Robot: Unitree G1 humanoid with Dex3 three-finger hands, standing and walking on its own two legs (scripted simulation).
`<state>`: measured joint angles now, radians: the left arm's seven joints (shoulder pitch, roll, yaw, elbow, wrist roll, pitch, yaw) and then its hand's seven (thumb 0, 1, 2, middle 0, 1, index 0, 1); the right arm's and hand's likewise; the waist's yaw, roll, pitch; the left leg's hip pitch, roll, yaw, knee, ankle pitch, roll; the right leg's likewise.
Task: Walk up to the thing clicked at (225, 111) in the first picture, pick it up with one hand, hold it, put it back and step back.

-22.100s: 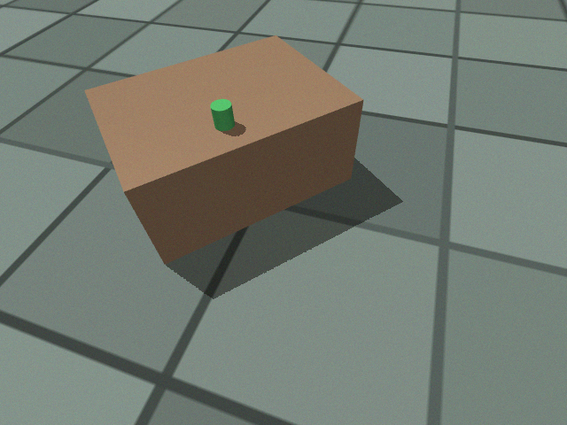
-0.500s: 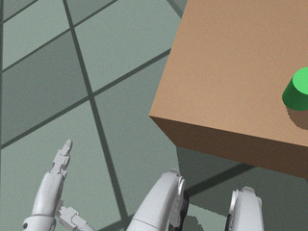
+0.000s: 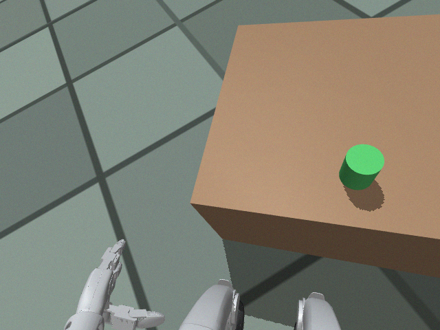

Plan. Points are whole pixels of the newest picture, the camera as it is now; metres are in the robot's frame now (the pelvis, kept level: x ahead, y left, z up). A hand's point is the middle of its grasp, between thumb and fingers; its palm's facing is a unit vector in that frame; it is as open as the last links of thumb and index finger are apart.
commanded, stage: home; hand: right
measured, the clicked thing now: (359, 167) +0.50 -0.20 -0.19
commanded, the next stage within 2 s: none
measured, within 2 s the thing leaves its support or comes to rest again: neither
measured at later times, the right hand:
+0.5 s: hand (423, 237) +0.30 -0.23 -0.01, palm faces +0.21 +0.95 -0.25, open 17.2 cm
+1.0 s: hand (377, 326) +0.17 -0.16 -0.01, palm faces +0.19 +0.94 -0.27, open 17.5 cm
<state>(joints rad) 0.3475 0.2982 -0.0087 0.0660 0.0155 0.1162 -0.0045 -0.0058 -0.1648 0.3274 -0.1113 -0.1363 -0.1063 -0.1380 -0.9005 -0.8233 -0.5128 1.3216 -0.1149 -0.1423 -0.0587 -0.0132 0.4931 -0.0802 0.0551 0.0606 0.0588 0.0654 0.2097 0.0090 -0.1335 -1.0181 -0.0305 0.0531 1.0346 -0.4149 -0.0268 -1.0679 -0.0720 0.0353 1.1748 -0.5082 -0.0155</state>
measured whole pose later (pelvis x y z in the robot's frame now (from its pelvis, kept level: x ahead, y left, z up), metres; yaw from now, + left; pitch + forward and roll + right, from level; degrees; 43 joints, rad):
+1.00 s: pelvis +0.01 +0.04 +0.05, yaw -4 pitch +5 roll +1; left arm 0.26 0.22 -0.02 0.50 -0.04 -0.05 0.15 0.02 0.89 0.89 -0.20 -0.29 -0.20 -0.29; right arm 0.41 -0.20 0.00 0.11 0.02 0.15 -0.14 -0.01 0.56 -0.04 0.05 0.05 0.05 0.05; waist 0.02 -0.02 -0.07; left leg -0.56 0.00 0.05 0.87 -0.41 0.01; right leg -0.56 -0.04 0.03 0.89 -0.43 0.02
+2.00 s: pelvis +0.03 +0.01 +0.07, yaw -3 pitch +0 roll +0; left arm 0.19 0.32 0.03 0.88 0.04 0.00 0.01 0.01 0.90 0.90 -0.20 -0.30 -0.20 -0.30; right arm 0.26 -0.32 -0.02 0.79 -0.05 0.00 -0.02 -0.01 0.54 -0.05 0.05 0.05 0.05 0.05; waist 0.00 -0.03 0.01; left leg -0.31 0.05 0.02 0.66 -0.35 -0.02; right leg -0.30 0.01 -0.01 0.66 -0.36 -0.01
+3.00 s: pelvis +0.04 +0.03 +0.10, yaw -3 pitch -2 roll +0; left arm 0.11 0.33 0.01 1.16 0.01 0.00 0.00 0.01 0.91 0.90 -0.20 -0.30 -0.20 -0.30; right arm 0.12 -0.33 0.01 1.14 -0.02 -0.01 -0.02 0.00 0.23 -0.35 0.16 0.21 0.16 0.21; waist 0.00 -0.02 0.05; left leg -0.11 0.02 0.01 0.34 -0.19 -0.01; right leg -0.08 -0.01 -0.02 0.30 -0.19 0.01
